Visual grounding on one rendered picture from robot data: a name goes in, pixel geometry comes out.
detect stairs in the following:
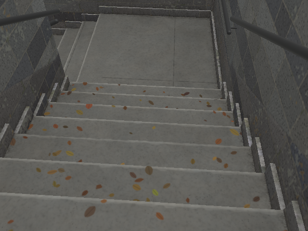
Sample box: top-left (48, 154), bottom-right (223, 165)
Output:
top-left (53, 21), bottom-right (96, 83)
top-left (0, 82), bottom-right (288, 231)

